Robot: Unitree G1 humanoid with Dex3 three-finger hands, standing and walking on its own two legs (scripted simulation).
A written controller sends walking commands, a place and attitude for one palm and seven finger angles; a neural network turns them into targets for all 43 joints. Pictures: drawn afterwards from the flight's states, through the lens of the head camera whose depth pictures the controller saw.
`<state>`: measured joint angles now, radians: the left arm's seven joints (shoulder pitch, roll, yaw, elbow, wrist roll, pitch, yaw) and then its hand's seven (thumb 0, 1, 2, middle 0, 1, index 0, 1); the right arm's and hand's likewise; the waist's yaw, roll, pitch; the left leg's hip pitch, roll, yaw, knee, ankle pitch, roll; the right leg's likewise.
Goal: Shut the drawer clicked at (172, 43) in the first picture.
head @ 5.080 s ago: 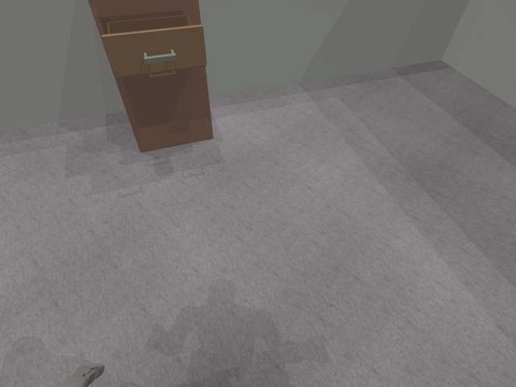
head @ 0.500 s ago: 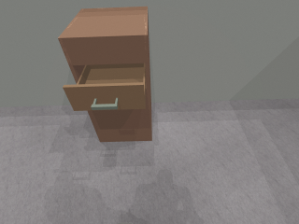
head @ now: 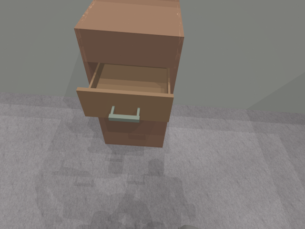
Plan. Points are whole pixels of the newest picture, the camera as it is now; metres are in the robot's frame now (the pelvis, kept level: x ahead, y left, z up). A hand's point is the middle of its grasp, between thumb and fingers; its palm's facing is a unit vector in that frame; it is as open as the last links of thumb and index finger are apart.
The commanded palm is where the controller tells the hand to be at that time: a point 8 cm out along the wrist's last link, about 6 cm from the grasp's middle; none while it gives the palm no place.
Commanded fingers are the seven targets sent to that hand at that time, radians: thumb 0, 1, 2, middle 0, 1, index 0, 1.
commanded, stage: take the last steps up to it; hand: left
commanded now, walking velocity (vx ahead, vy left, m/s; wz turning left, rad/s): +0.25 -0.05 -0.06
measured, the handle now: (125, 113) +0.56 +0.15 -0.13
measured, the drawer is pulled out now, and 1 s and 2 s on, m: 0.19 0.19 0.19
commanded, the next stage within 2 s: come to a stop and stand still in 0.24 s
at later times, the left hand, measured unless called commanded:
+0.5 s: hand (119, 193) +0.25 +0.12 -0.17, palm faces +0.01 -0.97 -0.24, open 7.2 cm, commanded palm none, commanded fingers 0.00 0.90 0.90 -0.20 -0.30 -0.20 -0.30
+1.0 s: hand out of the picture +0.14 +0.23 -0.17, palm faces +0.06 -0.96 -0.28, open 7.4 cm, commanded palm none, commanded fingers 0.00 0.90 0.90 -0.20 -0.30 -0.20 -0.30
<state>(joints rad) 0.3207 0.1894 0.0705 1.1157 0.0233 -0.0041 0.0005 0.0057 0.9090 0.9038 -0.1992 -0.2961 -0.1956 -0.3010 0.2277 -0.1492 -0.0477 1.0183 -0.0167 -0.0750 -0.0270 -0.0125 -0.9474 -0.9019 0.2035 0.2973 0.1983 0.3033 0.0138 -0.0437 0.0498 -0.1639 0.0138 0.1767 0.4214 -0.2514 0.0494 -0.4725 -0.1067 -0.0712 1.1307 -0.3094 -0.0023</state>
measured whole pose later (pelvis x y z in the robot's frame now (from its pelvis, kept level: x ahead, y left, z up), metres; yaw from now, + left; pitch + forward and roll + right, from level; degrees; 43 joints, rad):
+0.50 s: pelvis +0.15 -0.05 -0.01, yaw -1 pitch -2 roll +1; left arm 0.12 0.13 0.04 1.02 0.00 -0.04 0.04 -0.02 0.94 0.90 -0.20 -0.30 -0.20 -0.30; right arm 0.31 -0.14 -0.04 1.12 0.00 0.01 -0.04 0.00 -0.91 -0.90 0.20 0.30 0.19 0.30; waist -0.04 0.04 0.11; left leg -0.35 0.05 0.03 1.04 -0.48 -0.02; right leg -0.31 0.00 -0.15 0.54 -0.20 -0.09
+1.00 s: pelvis +0.09 +0.02 -0.01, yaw -2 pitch -4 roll +1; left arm 0.29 0.20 0.03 0.98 0.02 0.07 0.05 0.00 0.91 0.90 -0.20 -0.30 -0.20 -0.30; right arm 0.23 -0.19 -0.03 0.88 -0.02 0.04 -0.01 0.00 -0.91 -0.90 0.20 0.30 0.19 0.30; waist 0.02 0.01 -0.02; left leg -0.16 -0.05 0.11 0.55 -0.32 0.07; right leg -0.41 -0.05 -0.01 0.73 -0.34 -0.01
